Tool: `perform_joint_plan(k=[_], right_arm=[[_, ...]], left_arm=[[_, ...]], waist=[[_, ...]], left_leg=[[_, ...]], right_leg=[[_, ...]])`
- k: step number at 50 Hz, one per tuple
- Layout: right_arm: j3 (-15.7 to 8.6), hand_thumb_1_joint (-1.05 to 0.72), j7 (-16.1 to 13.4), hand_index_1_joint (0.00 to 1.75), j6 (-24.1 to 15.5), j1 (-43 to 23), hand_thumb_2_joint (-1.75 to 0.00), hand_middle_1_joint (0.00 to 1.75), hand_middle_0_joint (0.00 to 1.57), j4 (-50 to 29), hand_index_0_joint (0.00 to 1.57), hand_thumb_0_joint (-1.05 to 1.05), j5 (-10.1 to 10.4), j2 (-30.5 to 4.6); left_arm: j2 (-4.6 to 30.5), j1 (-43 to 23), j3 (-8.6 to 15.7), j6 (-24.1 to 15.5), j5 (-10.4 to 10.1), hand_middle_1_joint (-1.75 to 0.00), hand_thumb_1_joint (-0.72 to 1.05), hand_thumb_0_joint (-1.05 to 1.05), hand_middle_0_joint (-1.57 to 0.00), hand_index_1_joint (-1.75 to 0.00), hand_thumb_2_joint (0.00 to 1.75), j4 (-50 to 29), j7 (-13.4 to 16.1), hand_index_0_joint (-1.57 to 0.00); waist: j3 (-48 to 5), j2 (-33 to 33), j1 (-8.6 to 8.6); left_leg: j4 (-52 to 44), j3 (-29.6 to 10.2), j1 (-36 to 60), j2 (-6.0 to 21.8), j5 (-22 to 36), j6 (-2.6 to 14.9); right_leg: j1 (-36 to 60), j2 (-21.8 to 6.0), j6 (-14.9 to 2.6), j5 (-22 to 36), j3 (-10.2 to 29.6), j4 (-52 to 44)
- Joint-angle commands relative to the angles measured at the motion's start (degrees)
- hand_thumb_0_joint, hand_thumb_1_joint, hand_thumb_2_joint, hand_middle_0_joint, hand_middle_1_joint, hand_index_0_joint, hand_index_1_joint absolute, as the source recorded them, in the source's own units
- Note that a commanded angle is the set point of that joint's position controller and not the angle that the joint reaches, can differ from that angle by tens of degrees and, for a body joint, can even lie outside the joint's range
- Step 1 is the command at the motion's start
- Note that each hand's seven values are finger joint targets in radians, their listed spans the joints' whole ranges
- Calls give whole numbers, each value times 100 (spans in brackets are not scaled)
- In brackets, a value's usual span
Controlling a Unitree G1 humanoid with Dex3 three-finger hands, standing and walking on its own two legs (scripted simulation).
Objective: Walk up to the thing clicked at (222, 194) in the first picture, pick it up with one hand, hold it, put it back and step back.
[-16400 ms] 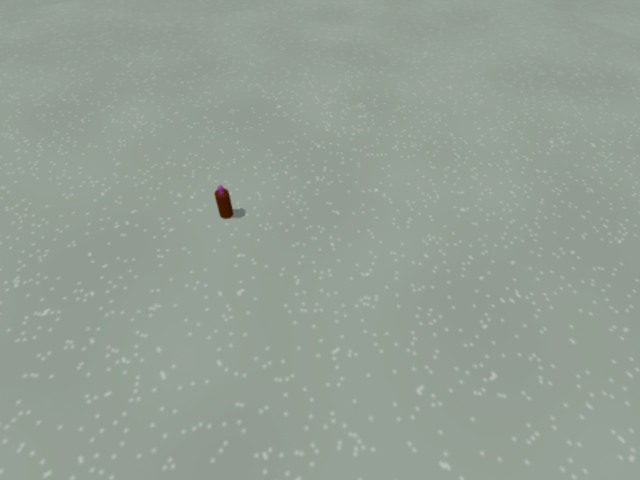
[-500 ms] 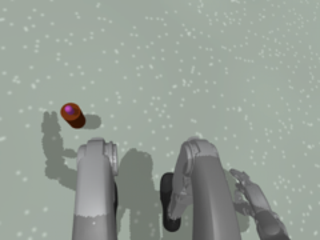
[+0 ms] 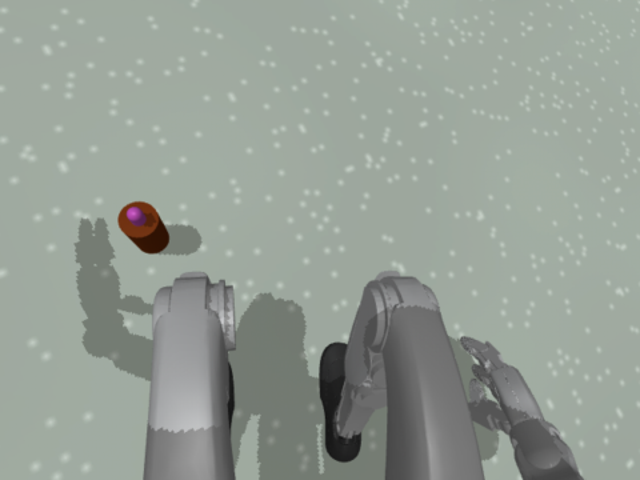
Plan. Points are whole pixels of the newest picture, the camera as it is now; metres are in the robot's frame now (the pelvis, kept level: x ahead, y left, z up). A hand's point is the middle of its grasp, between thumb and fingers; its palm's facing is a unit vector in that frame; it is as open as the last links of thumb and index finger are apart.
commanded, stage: go down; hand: left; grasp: from the side
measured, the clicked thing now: (144, 226) +0.42 +0.26 -0.28
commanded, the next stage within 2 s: none
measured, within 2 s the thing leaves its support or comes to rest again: neither
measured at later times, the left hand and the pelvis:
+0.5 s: hand out of the picture +0.34 +0.45 +0.02, palm faces +0.26 -0.97 -0.01, open 17.1 cm; pelvis +0.00 +0.00 +0.00, yaw +0 degrees
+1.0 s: hand out of the picture +0.34 +0.45 +0.01, palm faces +0.25 -0.97 +0.00, open 17.2 cm; pelvis +0.00 +0.00 +0.00, yaw +0 degrees
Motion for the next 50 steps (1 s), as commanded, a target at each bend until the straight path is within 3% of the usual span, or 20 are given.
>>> perform_joint_plan(k=[1, 4, 10, 11, 12, 15, 20, 21, 26, 27, 32, 33, 40, 41, 45, 50], right_arm=[[-619, -91, -117, 30, -138, 589, -90, 30, 20, -322, 20, 0, 70, -1452], [-645, -91, -129, 30, -161, 611, -90, 30, 20, -268, 20, 0, 80, -1423], [-619, -91, -155, 30, -150, 621, -91, 30, 20, -223, 20, 0, 70, -1414], [-621, -92, -153, 30, -140, 647, -91, 30, 20, -219, 20, 0, 77, -1453], [-622, -92, -153, 30, -127, 639, -91, 30, 20, -234, 20, 0, 83, -1413], [-592, -91, -135, 30, -118, 569, -90, 30, 20, -283, 20, 0, 84, -1425], [-589, -91, -111, 30, -144, 603, -90, 30, 20, -258, 20, 0, 48, -1437], [-578, -91, -122, 30, -142, 560, -90, 30, 20, -259, 20, 0, 50, -1424], [-597, -90, -125, 30, -137, 589, -90, 30, 20, -248, 20, 0, 19, -1471], [-580, -90, -128, 30, -142, 562, -90, 30, 20, -232, 20, 0, 23, -1478], [-577, -91, -129, 30, -139, 558, -90, 30, 20, -270, 20, 0, 19, -1453], [-592, -91, -126, 30, -134, 550, -90, 30, 20, -255, 20, 0, 37, -1477], [-544, -90, -115, 30, -157, 496, -90, 30, 20, -315, 20, 0, 68, -1463], [-565, -91, -115, 30, -171, 481, -90, 30, 20, -326, 20, 0, 81, -1464], [-594, -90, -126, 30, -183, 584, -90, 30, 20, -271, 20, 0, 65, -1496], [-639, -90, -151, 30, -151, 647, -90, 30, 20, -234, 20, 0, 38, -1540]], left_arm=[[2181, -765, 265, -353, -187, -2, -43, 0, -4, -3, 8, -1301, 42, -2], [2376, -1064, 300, -418, -194, -3, -45, 0, -4, -4, 8, -1563, 71, -2], [2237, -819, 252, -348, -144, -3, -43, 0, -4, -4, 9, -1218, 65, -2], [2239, -821, 274, -356, -162, -3, -40, 0, -3, -4, 9, -1304, 66, -2], [2419, -784, 377, -347, -133, -4, -42, 0, -4, -5, 8, -1375, 78, -3], [2131, -602, 291, -337, -178, -3, -42, 0, -4, -4, 8, -1149, 62, -2], [2101, -794, 297, -443, -279, -3, -44, 0, -4, -5, 9, -1128, -14, -2], [2255, -965, 311, -470, -238, -3, -44, 0, -4, -4, 8, -1199, -12, -2], [2230, -908, 224, -435, -145, -4, -45, 0, -4, -5, 9, -1135, -41, -2], [2396, -1050, 276, -446, -138, -4, -43, 0, -4, -5, 9, -1204, -35, -2], [2577, -951, 431, -436, -170, -4, -47, 0, -4, -5, 7, -1355, -24, -3], [2528, -930, 384, -411, -147, -4, -48, 0, -4, -5, 8, -1171, -25, -3], [2263, -576, 349, -351, -301, -3, -45, 0, -4, -4, 7, -870, -90, -3], [2321, -761, 337, -374, -312, -3, -47, 0, -4, -4, 7, -1003, -104, -3], [2221, -959, 261, -408, -299, -3, -45, 0, -4, -4, 7, -1142, -111, -3], [2440, -1087, 280, -393, -146, -3, -43, 0, -4, -4, 8, -1697, -31, -2]], waist=[[-3504, 1783, 294], [-3668, 1863, 274], [-3440, 1867, 273], [-3482, 1955, 288], [-3558, 1975, 409], [-3394, 1789, 304], [-3439, 1546, 195], [-3443, 1613, 204], [-3533, 1769, 242], [-3524, 1924, 261], [-3663, 1905, 383], [-3478, 1787, 297], [-3286, 1548, 280], [-3289, 1503, 260], [-3488, 1744, 191], [-3854, 2326, 302]], left_leg=[[-2004, -87, 2889, -46, 664, -144], [-2008, -75, 2897, -46, 528, -131], [-2033, -101, 2879, -68, 688, -152], [-2065, -149, 3071, -61, 810, -177], [-2122, -157, 3075, -51, 746, -181], [-2067, -181, 2990, -61, 851, -174], [-1843, -42, 2732, -78, 950, -120], [-1887, -48, 2708, -74, 778, -115], [-1906, -39, 2918, -60, 822, -147], [-1956, -70, 2915, -49, 755, -158], [-1927, 13, 2845, -74, 704, -137], [-1962, -36, 2774, -65, 557, -130], [-1895, -28, 2518, -82, 597, -106], [-1878, -30, 2495, -72, 485, -95], [-1847, -105, 2904, -45, 860, -150], [-2066, -226, 3518, -17, 1018, -236]], right_leg=[[1326, 274, -195, 450, 50, -1042], [1374, 273, -191, 370, 98, -1051], [1233, 255, -211, 470, 83, -1015], [1138, 244, -221, 541, 71, -970], [1167, 243, -222, 473, 87, -978], [1152, 244, -212, 554, 43, -959], [1509, 269, -182, 631, 79, -1050], [1426, 274, -186, 500, 79, -1054], [1378, 271, -196, 552, 85, -1031], [1329, 262, -208, 511, 81, -960], [1516, 276, -195, 460, 122, -1038], [1326, 281, -193, 330, 96, -1035], [1429, 295, -175, 388, 45, -1052], [1356, 304, -176, 293, 64, -1082], [1269, 282, -201, 571, 49, -967], [1093, 239, -228, 666, 44, -862]])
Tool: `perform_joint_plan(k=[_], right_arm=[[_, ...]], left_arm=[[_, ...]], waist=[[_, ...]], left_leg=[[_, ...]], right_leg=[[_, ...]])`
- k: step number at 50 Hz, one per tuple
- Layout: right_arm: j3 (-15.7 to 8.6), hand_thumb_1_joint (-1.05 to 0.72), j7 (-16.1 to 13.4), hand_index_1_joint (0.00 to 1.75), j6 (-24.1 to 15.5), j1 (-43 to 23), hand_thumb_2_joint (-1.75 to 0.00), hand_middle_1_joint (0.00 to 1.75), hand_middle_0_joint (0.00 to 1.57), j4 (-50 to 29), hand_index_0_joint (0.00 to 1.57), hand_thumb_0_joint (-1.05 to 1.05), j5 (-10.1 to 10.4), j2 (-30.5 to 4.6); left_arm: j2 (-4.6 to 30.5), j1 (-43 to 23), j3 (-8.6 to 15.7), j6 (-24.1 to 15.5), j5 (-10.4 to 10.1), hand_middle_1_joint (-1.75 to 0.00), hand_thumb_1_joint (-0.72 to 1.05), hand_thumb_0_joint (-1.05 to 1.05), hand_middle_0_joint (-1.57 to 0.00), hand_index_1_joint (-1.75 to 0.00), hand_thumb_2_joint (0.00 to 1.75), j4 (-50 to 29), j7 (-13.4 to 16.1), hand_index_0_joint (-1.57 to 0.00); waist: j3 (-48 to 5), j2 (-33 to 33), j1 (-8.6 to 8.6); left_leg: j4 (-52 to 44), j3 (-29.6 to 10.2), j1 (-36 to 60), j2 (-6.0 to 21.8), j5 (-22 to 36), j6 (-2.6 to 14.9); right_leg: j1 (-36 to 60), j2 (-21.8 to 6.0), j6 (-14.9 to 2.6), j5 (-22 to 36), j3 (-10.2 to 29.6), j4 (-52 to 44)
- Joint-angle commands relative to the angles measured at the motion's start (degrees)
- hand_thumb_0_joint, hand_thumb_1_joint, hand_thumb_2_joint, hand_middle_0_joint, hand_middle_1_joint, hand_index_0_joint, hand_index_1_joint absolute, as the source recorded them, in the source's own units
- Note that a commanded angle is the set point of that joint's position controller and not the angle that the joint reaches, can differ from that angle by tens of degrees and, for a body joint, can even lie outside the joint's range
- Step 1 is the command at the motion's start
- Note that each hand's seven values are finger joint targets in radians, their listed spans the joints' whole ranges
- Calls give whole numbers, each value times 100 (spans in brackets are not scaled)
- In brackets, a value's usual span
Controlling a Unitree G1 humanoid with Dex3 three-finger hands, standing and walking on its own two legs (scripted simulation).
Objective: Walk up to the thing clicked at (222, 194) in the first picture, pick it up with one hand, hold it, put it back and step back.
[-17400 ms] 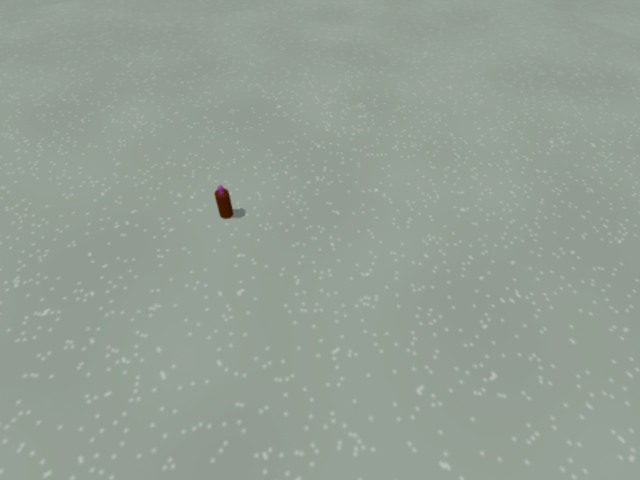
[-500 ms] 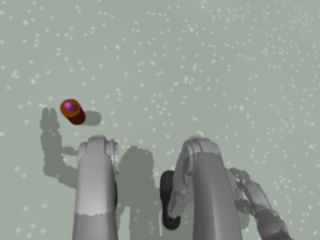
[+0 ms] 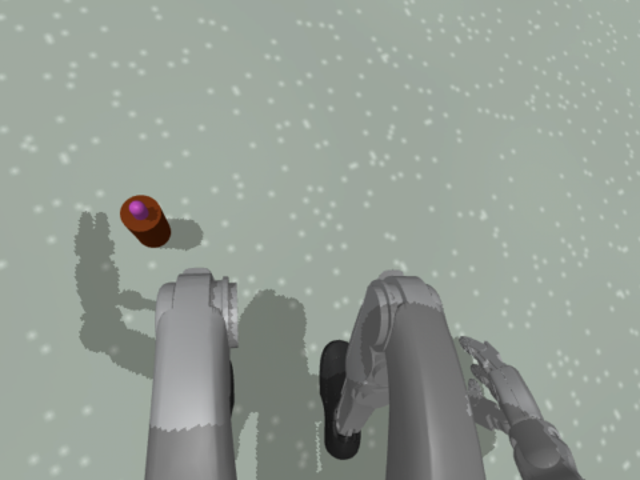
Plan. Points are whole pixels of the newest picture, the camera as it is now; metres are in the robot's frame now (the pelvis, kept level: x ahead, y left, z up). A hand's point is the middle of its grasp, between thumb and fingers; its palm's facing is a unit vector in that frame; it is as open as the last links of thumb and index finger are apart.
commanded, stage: go down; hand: left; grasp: from the side
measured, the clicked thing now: (146, 220) +0.42 +0.26 -0.28
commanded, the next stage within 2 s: none
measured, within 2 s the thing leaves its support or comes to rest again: neither
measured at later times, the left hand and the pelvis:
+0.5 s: hand out of the picture +0.33 +0.45 +0.02, palm faces +0.25 -0.97 -0.01, open 17.2 cm; pelvis +0.00 +0.00 +0.00, yaw +0 degrees
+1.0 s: hand out of the picture +0.34 +0.44 +0.02, palm faces +0.23 -0.97 +0.00, open 17.1 cm; pelvis +0.00 +0.00 +0.00, yaw +0 degrees
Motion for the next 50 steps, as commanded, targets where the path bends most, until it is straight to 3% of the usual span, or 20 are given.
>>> perform_joint_plan(k=[1, 9, 13, 16, 17, 19, 23, 25, 28, 29, 30, 35, 38, 42, 47, 50], right_arm=[[-644, -90, -162, 30, -122, 701, -90, 30, 20, -236, 20, 0, 39, -1531], [-606, -90, -133, 30, -85, 560, -90, 30, 20, -323, 20, 0, 100, -1433], [-599, -90, -115, 30, -106, 494, -90, 30, 20, -384, 20, 0, 118, -1464], [-623, -90, -107, 30, -154, 492, -90, 30, 20, -329, 20, 0, 93, -1424], [-610, -90, -109, 30, -163, 531, -90, 30, 20, -295, 20, 0, 70, -1441], [-632, -89, -123, 30, -180, 508, -90, 30, 20, -287, 20, 0, 51, -1462], [-631, -90, -153, 30, -172, 591, -90, 30, 20, -243, 20, 0, 22, -1490], [-643, -90, -153, 30, -154, 597, -90, 30, 20, -245, 20, 0, 32, -1509], [-605, -90, -151, 30, -156, 597, -90, 30, 20, -263, 20, 0, 56, -1460], [-595, -90, -154, 30, -142, 585, -90, 30, 20, -262, 20, 0, 71, -1461], [-586, -90, -154, 30, -145, 560, -90, 30, 20, -276, 20, 0, 73, -1470], [-591, -90, -149, 30, -147, 481, -90, 30, 20, -339, 20, 0, 108, -1448], [-635, -90, -154, 30, -169, 521, -90, 30, 20, -348, 20, 0, 112, -1458], [-672, -89, -155, 30, -196, 633, -90, 30, 20, -290, 20, 0, 108, -1431], [-713, -89, -177, 30, -160, 704, -90, 30, 20, -236, 20, 0, 75, -1453], [-712, -89, -175, 30, -138, 639, -90, 30, 20, -263, 20, 0, 81, -1465]], left_arm=[[2541, -950, 369, -297, -115, -3, -43, 0, -4, -4, 8, -1452, 48, -2], [2278, -446, 357, -174, -165, -3, -43, 0, -3, -4, 9, -973, 125, -2], [2220, -559, 369, -271, -261, -4, -44, 0, -3, -4, 8, -910, 82, -2], [2195, -771, 302, -382, -314, -4, -43, 0, -3, -4, 8, -862, 24, -2], [2135, -718, 291, -409, -316, -4, -44, 0, -4, -4, 7, -828, -5, -3], [2403, -1049, 314, -470, -268, -4, -45, 0, -3, -4, 8, -1024, -37, -3], [2596, -1104, 348, -447, -161, -5, -47, 0, -3, -5, 8, -1179, -73, -3], [2508, -1001, 330, -391, -163, -4, -44, 0, -3, -5, 8, -1178, -64, -3], [2689, -875, 472, -311, -174, -4, -45, 0, -3, -5, 9, -1094, -51, -2], [2609, -836, 447, -301, -192, -3, -48, 0, -3, -4, 8, -1011, -53, -2], [2646, -705, 518, -297, -221, -4, -48, 0, -4, -4, 7, -1021, -58, -3], [2332, -433, 419, -249, -294, -3, -46, 0, -3, -4, 7, -769, -45, -2], [2350, -543, 443, -268, -342, -3, -47, 0, -3, -4, 7, -1106, -40, -2], [2063, -718, 260, -279, -323, -4, -40, 0, -2, -4, 9, -1186, -6, -2], [2216, -883, 231, -275, -169, -4, -40, 0, -2, -4, 9, -1448, 53, -2], [2270, -800, 284, -275, -130, -4, -39, 0, -2, -4, 10, -1567, 122, -2]], waist=[[-4007, 2398, 261], [-3424, 1918, 327], [-3287, 1660, 215], [-3247, 1419, 125], [-3308, 1473, 121], [-3442, 1629, 150], [-3839, 2004, 228], [-3775, 2067, 262], [-3811, 1980, 331], [-3714, 1948, 302], [-3721, 1984, 380], [-3383, 1666, 296], [-3611, 1911, 347], [-3683, 1797, 153], [-3878, 2046, 245], [-3768, 2270, 314]], left_leg=[[-2066, -230, 3617, -6, 1156, -243], [-2126, -131, 2864, -59, 687, -163], [-2033, -143, 2697, -59, 676, -135], [-1889, 9, 2369, -72, 360, -67], [-1854, 18, 2481, -76, 504, -77], [-1831, 42, 2545, -62, 456, -82], [-1912, 0, 3003, -51, 774, -147], [-1995, -27, 3075, -48, 767, -169], [-1963, 13, 2893, -68, 746, -146], [-1976, -18, 2838, -73, 688, -141], [-1994, -44, 2915, -62, 819, -156], [-1945, -42, 2619, -77, 643, -115], [-2017, -82, 2898, -51, 666, -144], [-1964, -81, 2952, -57, 854, -146], [-2030, -166, 3369, -36, 1098, -193], [-2227, -254, 3486, -22, 913, -233]], right_leg=[[1156, 237, -246, 746, 36, -890], [1229, 247, -226, 465, 42, -1000], [1271, 263, -208, 461, 22, -1013], [1458, 299, -167, 207, 91, -1194], [1482, 298, -175, 339, 87, -1158], [1460, 295, -187, 296, 124, -1140], [1450, 276, -228, 515, 114, -1021], [1364, 270, -231, 501, 93, -1033], [1503, 271, -229, 475, 115, -1050], [1396, 272, -230, 443, 94, -1024], [1395, 271, -237, 533, 82, -969], [1271, 290, -219, 413, 56, -1042], [1287, 277, -225, 456, 60, -1021], [1357, 273, -222, 581, 58, -1052], [1202, 241, -239, 714, 80, -1001], [1018, 222, -251, 593, 63, -929]])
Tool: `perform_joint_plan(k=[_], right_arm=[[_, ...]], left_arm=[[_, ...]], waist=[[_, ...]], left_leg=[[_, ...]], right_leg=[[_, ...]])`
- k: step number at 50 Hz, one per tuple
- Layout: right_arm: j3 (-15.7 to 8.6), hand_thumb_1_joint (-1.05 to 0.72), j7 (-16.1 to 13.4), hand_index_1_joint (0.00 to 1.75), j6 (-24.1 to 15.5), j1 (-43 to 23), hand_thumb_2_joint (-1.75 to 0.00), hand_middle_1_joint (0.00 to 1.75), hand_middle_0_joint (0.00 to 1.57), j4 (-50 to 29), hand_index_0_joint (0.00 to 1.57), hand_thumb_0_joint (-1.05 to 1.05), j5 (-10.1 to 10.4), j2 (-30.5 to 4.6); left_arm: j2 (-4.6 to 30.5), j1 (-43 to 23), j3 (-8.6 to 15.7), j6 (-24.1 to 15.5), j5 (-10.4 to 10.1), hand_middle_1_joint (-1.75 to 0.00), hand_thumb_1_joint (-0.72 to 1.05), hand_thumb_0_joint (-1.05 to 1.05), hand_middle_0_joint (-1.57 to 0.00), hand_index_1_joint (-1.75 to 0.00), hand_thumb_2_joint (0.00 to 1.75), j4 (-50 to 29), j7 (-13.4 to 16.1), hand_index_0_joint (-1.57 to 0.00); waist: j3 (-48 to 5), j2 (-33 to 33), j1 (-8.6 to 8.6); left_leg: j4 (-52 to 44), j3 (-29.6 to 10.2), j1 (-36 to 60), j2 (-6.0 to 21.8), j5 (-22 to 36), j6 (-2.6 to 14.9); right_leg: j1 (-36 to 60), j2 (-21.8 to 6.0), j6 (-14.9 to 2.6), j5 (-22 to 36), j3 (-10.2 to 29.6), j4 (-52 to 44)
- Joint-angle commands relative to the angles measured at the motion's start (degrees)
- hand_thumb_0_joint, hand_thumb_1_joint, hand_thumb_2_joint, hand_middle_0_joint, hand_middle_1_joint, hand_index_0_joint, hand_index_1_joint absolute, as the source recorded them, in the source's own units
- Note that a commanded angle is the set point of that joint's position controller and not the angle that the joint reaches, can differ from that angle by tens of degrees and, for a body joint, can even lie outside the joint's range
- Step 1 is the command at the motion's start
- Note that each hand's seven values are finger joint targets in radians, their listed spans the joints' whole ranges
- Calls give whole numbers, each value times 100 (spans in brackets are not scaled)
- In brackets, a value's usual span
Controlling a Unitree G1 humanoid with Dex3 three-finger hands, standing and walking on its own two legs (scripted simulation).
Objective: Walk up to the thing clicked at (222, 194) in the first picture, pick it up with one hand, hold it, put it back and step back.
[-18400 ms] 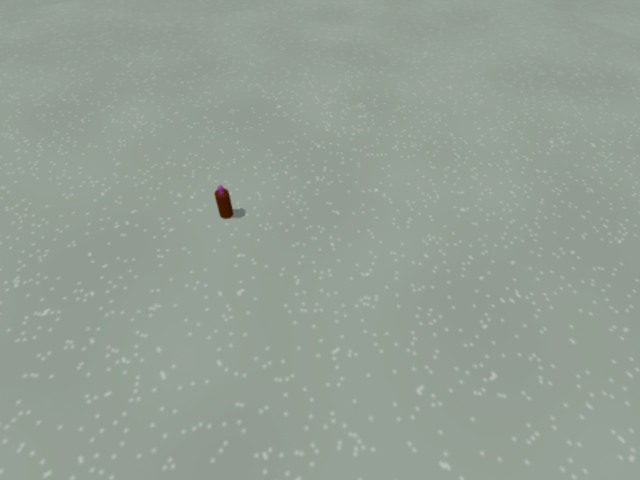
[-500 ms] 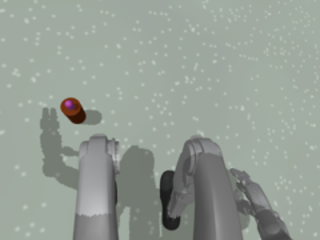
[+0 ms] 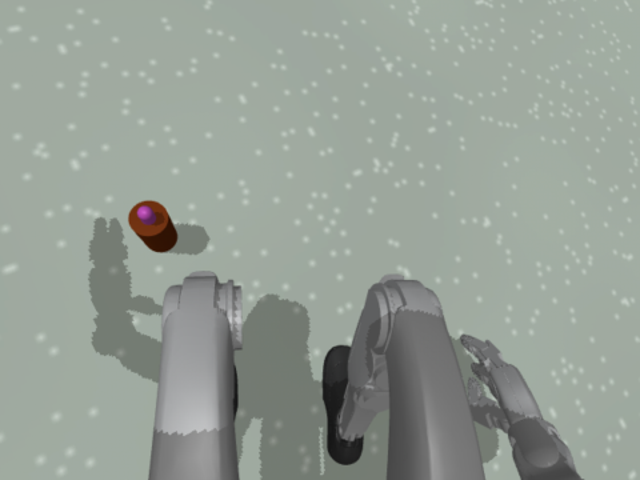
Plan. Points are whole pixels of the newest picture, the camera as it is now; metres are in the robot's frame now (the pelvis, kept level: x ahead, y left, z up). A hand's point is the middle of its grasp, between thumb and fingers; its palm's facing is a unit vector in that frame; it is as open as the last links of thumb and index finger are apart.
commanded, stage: go down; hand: left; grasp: from the side
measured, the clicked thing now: (153, 225) +0.42 +0.26 -0.29
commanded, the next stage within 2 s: none
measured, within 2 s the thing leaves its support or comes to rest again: neither
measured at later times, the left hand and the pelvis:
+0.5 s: hand out of the picture +0.34 +0.44 +0.01, palm faces +0.24 -0.97 +0.00, open 17.2 cm; pelvis +0.00 -0.01 +0.00, yaw +0 degrees
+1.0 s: hand out of the picture +0.34 +0.43 +0.02, palm faces +0.21 -0.98 -0.01, open 17.1 cm; pelvis +0.00 +0.00 +0.00, yaw +0 degrees
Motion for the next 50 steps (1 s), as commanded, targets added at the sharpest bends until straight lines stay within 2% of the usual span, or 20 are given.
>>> perform_joint_plan(k=[1, 4, 7, 8, 11, 14, 16, 19, 20, 23, 24, 27, 31, 34, 36, 37, 38, 41, 43, 50], right_arm=[[-614, -89, -135, 30, -127, 648, -90, 30, 20, -293, 20, 0, 69, -1511], [-565, -90, -121, 30, -110, 613, -90, 30, 20, -306, 20, 0, 58, -1483], [-521, -90, -111, 30, -112, 524, -90, 30, 20, -344, 20, 0, 79, -1445], [-543, -90, -111, 30, -127, 474, -90, 30, 20, -372, 20, 0, 71, -1456], [-504, -90, -102, 30, -124, 490, -90, 30, 20, -379, 20, 0, 55, -1438], [-538, -89, -105, 30, -164, 474, -90, 30, 20, -388, 20, 0, 78, -1474], [-536, -89, -115, 30, -175, 560, -90, 30, 20, -333, 20, 0, 68, -1506], [-554, -89, -134, 30, -186, 658, -90, 30, 20, -193, 20, 0, 36, -1535], [-534, -90, -145, 30, -188, 605, -90, 30, 20, -248, 20, 0, 25, -1535], [-535, -90, -161, 30, -151, 642, -90, 30, 20, -252, 20, 0, 14, -1514], [-554, -90, -165, 30, -143, 627, -90, 30, 20, -273, 20, 0, 19, -1514], [-552, -90, -161, 30, -151, 672, -90, 30, 20, -245, 20, 0, 32, -1525], [-517, -90, -141, 30, -125, 576, -90, 30, 20, -300, 20, 0, 75, -1480], [-532, -90, -133, 30, -109, 602, -90, 30, 20, -320, 20, 0, 83, -1499], [-550, -89, -117, 30, -120, 598, -90, 30, 20, -327, 20, 0, 80, -1519], [-543, -89, -113, 30, -131, 549, -90, 30, 20, -358, 20, 0, 80, -1494], [-558, -90, -117, 30, -136, 582, -90, 30, 20, -345, 20, 0, 80, -1496], [-619, -89, -129, 30, -142, 582, -90, 30, 20, -314, 20, 0, 67, -1490], [-615, -89, -122, 30, -143, 679, -89, 30, 20, -265, 20, 0, 45, -1519], [-594, -89, -139, 30, -104, 607, -90, 30, 20, -288, 20, 0, 41, -1491]], left_arm=[[2566, -994, 460, -347, -166, -4, -40, 0, -3, -4, 9, -1323, 73, -2], [2496, -738, 545, -339, -241, -4, -41, 0, -3, -5, 9, -1019, 59, -2], [2398, -596, 508, -338, -293, -5, -46, 0, -3, -5, 8, -531, 23, -3], [2422, -626, 509, -352, -307, -5, -46, 0, -3, -5, 8, -578, 1, -3], [2443, -508, 487, -349, -285, -4, -46, 0, -3, -5, 8, -452, -46, -2], [2506, -825, 471, -427, -351, -5, -47, 0, -2, -5, 8, -798, -93, -3], [2616, -925, 549, -466, -364, -5, -44, 0, -3, -4, 8, -845, -123, -3], [2476, -1080, 340, -479, -296, -5, -43, 0, -2, -5, 9, -693, -177, -2], [2692, -1127, 493, -488, -272, -4, -43, 0, -3, -5, 9, -764, -148, -2], [2866, -1076, 557, -457, -191, -5, -47, 0, -3, -5, 8, -926, -113, -3], [2788, -1078, 484, -433, -184, -5, -46, 0, -3, -5, 8, -998, -108, -3], [2823, -957, 563, -368, -205, -4, -44, 0, -3, -5, 9, -970, -74, -2], [2444, -516, 469, -277, -265, -4, -46, 0, -3, -4, 7, -519, -63, -3], [2590, -581, 561, -311, -282, -4, -44, 0, -3, -4, 7, -766, -36, -3], [2312, -571, 441, -330, -316, -4, -42, 0, -3, -4, 8, -752, -25, -2], [2421, -633, 495, -351, -312, -4, -44, 0, -3, -4, 6, -810, -13, -3], [2357, -721, 439, -382, -316, -4, -43, 0, -3, -4, 7, -919, -27, -3], [2320, -1067, 323, -432, -284, -5, -44, 0, -3, -4, 7, -1085, -31, -3], [2334, -1074, 307, -432, -223, -5, -41, 0, -2, -5, 9, -1074, -8, -2], [2586, -903, 460, -396, -161, -5, -45, 0, -3, -5, 8, -1129, 39, -3]], waist=[[-3614, 2233, 308], [-3518, 1915, 282], [-3171, 1457, 189], [-3160, 1392, 242], [-3238, 1457, 249], [-3347, 1555, 214], [-3511, 1707, 200], [-3479, 1708, 62], [-3526, 1705, 128], [-3739, 1943, 292], [-3694, 1975, 266], [-3708, 2083, 322], [-3342, 1715, 255], [-3426, 1762, 328], [-3387, 1768, 221], [-3410, 1676, 245], [-3452, 1747, 177], [-3513, 1867, 133], [-3539, 1946, 124], [-3628, 2007, 305]], left_leg=[[-2154, -297, 3403, 12, 865, -231], [-2015, -184, 3056, -47, 966, -184], [-1913, -61, 2446, -81, 642, -92], [-1901, -33, 2403, -74, 526, -82], [-1851, 4, 2455, -64, 634, -90], [-1857, 16, 2524, -55, 466, -85], [-1829, -18, 2716, -45, 692, -117], [-1760, -41, 2792, -42, 805, -121], [-1758, -37, 2732, -48, 815, -118], [-1844, -27, 2982, -32, 905, -154], [-1898, -33, 2949, -32, 745, -148], [-1937, -34, 3019, -46, 795, -166], [-1925, -96, 2730, -57, 845, -145], [-1952, -136, 2849, -48, 896, -159], [-1950, -157, 2907, -36, 953, -166], [-1913, -137, 2833, -33, 897, -151], [-1908, -140, 2889, -32, 905, -154], [-1948, -145, 2980, -9, 695, -154], [-1958, -167, 3097, -11, 830, -179], [-2047, -129, 3068, -39, 727, -174]], right_leg=[[954, 235, -266, 584, 33, -879], [1231, 234, -248, 645, 41, -941], [1382, 275, -215, 427, 45, -1076], [1385, 280, -204, 350, 72, -1106], [1506, 290, -211, 427, 66, -1117], [1437, 300, -204, 318, 84, -1140], [1481, 295, -223, 479, 73, -1062], [1379, 295, -225, 556, 63, -1044], [1454, 286, -229, 574, 73, -1018], [1463, 285, -245, 612, 98, -989], [1406, 282, -244, 498, 87, -1019], [1383, 278, -261, 551, 90, -987], [1260, 282, -247, 569, 16, -983], [1304, 275, -249, 592, 9, -964], [1292, 275, -241, 664, -13, -957], [1302, 280, -232, 622, 7, -969], [1298, 277, -234, 642, 7, -977], [1158, 276, -238, 511, 56, -1007], [1198, 264, -244, 601, 37, -979], [1259, 250, -244, 532, 70, -974]])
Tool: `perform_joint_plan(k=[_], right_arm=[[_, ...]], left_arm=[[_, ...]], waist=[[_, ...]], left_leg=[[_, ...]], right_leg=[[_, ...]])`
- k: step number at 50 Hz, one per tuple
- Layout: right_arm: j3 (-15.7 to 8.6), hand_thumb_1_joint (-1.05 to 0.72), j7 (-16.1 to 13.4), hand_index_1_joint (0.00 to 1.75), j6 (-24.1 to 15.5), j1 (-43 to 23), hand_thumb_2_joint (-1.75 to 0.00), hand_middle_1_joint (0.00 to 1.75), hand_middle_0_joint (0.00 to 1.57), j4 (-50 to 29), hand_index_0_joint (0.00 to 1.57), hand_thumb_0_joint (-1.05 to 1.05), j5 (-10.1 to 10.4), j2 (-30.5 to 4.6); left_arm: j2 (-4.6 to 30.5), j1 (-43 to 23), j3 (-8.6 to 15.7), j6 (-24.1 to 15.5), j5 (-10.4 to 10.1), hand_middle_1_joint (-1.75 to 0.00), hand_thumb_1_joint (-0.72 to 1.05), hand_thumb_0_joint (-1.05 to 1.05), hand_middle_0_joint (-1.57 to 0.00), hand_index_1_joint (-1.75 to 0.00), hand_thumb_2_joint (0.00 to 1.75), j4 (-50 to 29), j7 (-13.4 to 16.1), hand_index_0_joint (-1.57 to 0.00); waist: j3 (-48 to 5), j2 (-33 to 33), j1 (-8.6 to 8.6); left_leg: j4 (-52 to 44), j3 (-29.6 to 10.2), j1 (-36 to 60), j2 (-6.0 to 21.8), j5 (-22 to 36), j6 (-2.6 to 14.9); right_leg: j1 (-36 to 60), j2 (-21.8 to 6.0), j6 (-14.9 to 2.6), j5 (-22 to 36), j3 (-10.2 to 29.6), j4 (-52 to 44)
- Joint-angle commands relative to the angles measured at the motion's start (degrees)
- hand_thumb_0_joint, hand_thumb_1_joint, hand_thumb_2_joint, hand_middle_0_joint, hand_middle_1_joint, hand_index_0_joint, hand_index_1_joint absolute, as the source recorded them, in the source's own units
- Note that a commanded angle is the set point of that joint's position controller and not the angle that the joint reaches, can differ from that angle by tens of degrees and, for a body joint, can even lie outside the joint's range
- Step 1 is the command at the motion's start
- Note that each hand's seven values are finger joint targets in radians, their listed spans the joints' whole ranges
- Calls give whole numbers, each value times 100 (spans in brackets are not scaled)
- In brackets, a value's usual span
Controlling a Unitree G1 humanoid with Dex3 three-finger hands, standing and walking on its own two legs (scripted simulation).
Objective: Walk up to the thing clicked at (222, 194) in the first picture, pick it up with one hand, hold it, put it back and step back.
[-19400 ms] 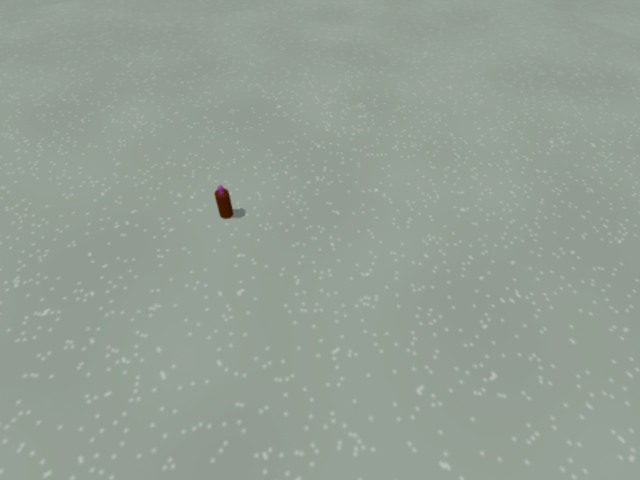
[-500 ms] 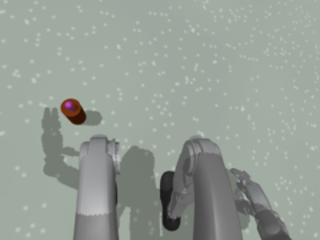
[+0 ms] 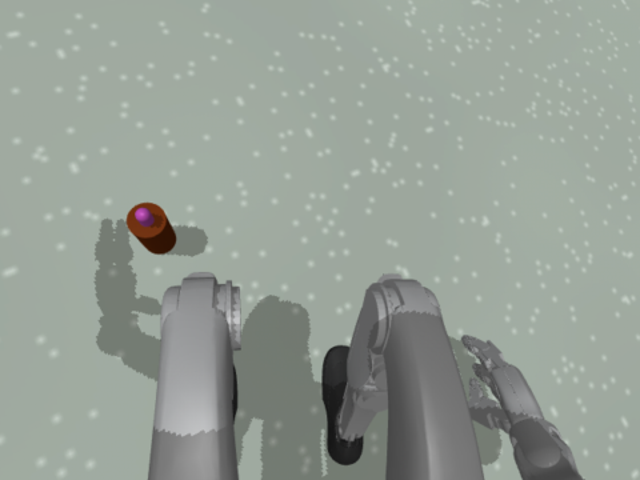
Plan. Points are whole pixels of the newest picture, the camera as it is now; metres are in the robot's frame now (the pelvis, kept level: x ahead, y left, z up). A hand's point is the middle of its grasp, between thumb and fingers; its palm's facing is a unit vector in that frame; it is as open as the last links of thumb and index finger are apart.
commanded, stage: go down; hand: left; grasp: from the side
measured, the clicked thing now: (151, 227) +0.43 +0.26 -0.29
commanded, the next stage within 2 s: approach in 1.02 s
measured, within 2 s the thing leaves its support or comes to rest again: neither
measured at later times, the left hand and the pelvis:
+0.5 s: hand out of the picture +0.35 +0.44 +0.02, palm faces +0.21 -0.98 +0.00, open 17.3 cm; pelvis +0.00 +0.00 +0.00, yaw +0 degrees
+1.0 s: hand out of the picture +0.36 +0.42 +0.03, palm faces +0.18 -0.98 -0.04, open 17.1 cm; pelvis +0.00 +0.00 +0.01, yaw +0 degrees
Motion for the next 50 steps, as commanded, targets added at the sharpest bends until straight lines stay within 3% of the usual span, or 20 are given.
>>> perform_joint_plan(k=[1, 2, 4, 7, 12, 15, 20, 23, 25, 28, 33, 36, 37, 40, 44, 47, 50], right_arm=[[-564, -90, -139, 30, -127, 601, -90, 30, 20, -298, 20, 0, 80, -1441], [-539, -90, -128, 30, -138, 571, -90, 30, 20, -321, 20, 0, 85, -1416], [-510, -90, -121, 30, -134, 515, -90, 30, 20, -323, 20, 0, 101, -1439], [-498, -90, -116, 30, -146, 470, -90, 30, 20, -350, 20, 0, 96, -1433], [-529, -89, -106, 30, -190, 562, -90, 30, 20, -358, 20, 0, 77, -1475], [-564, -89, -126, 30, -211, 616, -90, 30, 20, -286, 20, 0, 52, -1513], [-559, -90, -159, 30, -180, 649, -90, 30, 20, -233, 20, 0, 29, -1500], [-567, -89, -157, 30, -166, 636, -90, 30, 20, -259, 20, 0, 53, -1469], [-540, -89, -147, 30, -145, 676, -90, 30, 20, -243, 20, 0, 69, -1471], [-558, -89, -133, 30, -121, 593, -90, 30, 20, -312, 20, 0, 114, -1514], [-568, -89, -110, 30, -151, 501, -89, 30, 20, -371, 20, 0, 116, -1489], [-626, -89, -101, 30, -182, 538, -89, 30, 20, -388, 20, 0, 122, -1436], [-634, -89, -97, 30, -205, 606, -89, 30, 20, -351, 20, 0, 102, -1455], [-698, -88, -123, 30, -217, 664, -89, 30, 20, -263, 20, 0, 61, -1451], [-738, -89, -145, 30, -163, 773, -89, 30, 20, -253, 20, 0, 25, -1441], [-646, -90, -163, 30, -113, 698, -90, 30, 20, -300, 20, 0, 79, -1374], [-555, -90, -148, 30, -83, 535, -90, 30, 20, -317, 20, 0, 136, -1303]], left_arm=[[2710, -855, 569, -325, -241, -5, -46, 0, -3, -5, 8, -1114, 52, -3], [2700, -740, 614, -309, -278, -5, -46, 0, -3, -5, 8, -973, 56, -3], [2497, -562, 557, -305, -344, -5, -45, 0, -3, -5, 8, -592, 15, -3], [2397, -438, 469, -292, -328, -5, -46, 0, -3, -5, 7, -366, -39, -3], [2583, -886, 514, -414, -380, -6, -48, 0, -3, -5, 8, -890, -117, -3], [2455, -1090, 364, -427, -326, -6, -46, 0, -2, -5, 8, -851, -153, -3], [2746, -1082, 469, -394, -256, -5, -48, 0, -3, -5, 8, -1152, -113, -3], [2792, -858, 524, -277, -231, -6, -47, 0, -3, -6, 8, -1136, -41, -3], [2671, -672, 565, -238, -232, -5, -45, 0, -3, -5, 8, -970, 8, -3], [2514, -493, 565, -223, -300, -5, -47, 0, -3, -5, 7, -771, 4, -3], [2351, -478, 521, -278, -397, -5, -49, 0, -3, -4, 5, -829, -57, -4], [1979, -779, 235, -319, -443, -6, -49, 0, -3, -5, 7, -965, -70, -3], [1811, -807, 161, -323, -430, -7, -44, 0, -2, -6, 9, -917, -69, -3], [1895, -1291, -90, -365, -226, -7, -43, 0, -2, -6, 9, -1206, -37, -3], [2650, -1310, 262, -373, 30, -7, -44, 0, -2, -6, 10, -1919, 232, -3], [2975, -994, 702, -305, -105, -8, -44, 0, -3, -7, 10, -2106, 408, -3], [2702, -476, 755, -160, -218, -9, -44, 0, -3, -8, 10, -1017, 361, -3]], waist=[[-3556, 1873, 339], [-3539, 1710, 384], [-3179, 1536, 293], [-3098, 1400, 256], [-3442, 1615, 214], [-3539, 1717, 89], [-3877, 1963, 310], [-3776, 1979, 400], [-3651, 1914, 351], [-3334, 1809, 326], [-3339, 1728, 297], [-3323, 1645, 159], [-3391, 1647, 102], [-3623, 1854, 12], [-4117, 2127, 380], [-4164, 2150, 581], [-3483, 1576, 443]], left_leg=[[-2031, -97, 2864, -59, 608, -112], [-1971, -45, 2743, -72, 658, -93], [-1939, -49, 2486, -76, 542, -68], [-1874, -29, 2397, -74, 549, -53], [-1809, -2, 2634, -51, 687, -71], [-1791, -36, 2828, -41, 728, -91], [-1794, 22, 3017, -57, 916, -112], [-1903, 32, 2939, -64, 835, -115], [-1930, -37, 2955, -70, 1041, -129], [-2033, -193, 2918, -43, 834, -134], [-1980, -184, 2857, -38, 743, -121], [-1985, -143, 2729, -30, 405, -90], [-1937, -149, 2872, -33, 581, -108], [-1920, -122, 3078, -19, 639, -126], [-2040, -43, 3388, -48, 824, -150], [-2218, -32, 3336, -84, 897, -137], [-2124, 6, 2685, -131, 823, -63]], right_leg=[[1324, 235, -212, 416, 68, -1023], [1435, 243, -202, 447, 95, -1061], [1301, 258, -198, 354, 52, -1044], [1340, 274, -193, 366, 49, -1081], [1506, 275, -188, 464, 64, -1090], [1411, 275, -200, 505, 59, -1072], [1484, 250, -214, 635, 118, -1026], [1516, 250, -223, 555, 117, -1056], [1414, 253, -234, 677, 52, -983], [1110, 252, -227, 548, -15, -920], [1098, 253, -215, 505, -4, -943], [1163, 262, -202, 307, 25, -1061], [1186, 256, -200, 452, 18, -1057], [1122, 238, -214, 510, 63, -1047], [1378, 219, -232, 576, 154, -1073], [1648, 206, -229, 634, 179, -1100], [1509, 238, -215, 484, 159, -1162]])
